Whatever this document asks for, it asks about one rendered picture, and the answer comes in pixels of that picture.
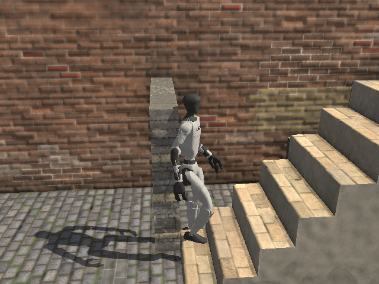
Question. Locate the stairs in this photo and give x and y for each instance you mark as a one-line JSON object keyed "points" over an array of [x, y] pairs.
{"points": [[312, 218]]}

